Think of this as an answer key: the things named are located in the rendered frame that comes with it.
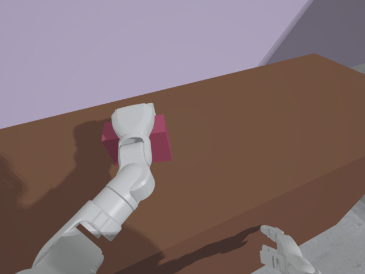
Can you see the sponge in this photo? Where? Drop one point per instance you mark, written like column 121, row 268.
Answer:
column 160, row 144

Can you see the left robot upper arm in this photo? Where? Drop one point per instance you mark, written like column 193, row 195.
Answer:
column 73, row 254

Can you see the robot left hand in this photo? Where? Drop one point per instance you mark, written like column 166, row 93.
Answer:
column 138, row 118

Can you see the robot left forearm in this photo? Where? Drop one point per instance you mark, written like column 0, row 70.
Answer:
column 105, row 214

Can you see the table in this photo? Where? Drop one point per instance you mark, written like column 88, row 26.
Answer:
column 281, row 145

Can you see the robot right forearm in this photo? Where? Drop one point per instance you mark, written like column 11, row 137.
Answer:
column 299, row 265

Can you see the robot right hand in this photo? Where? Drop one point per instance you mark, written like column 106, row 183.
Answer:
column 286, row 247

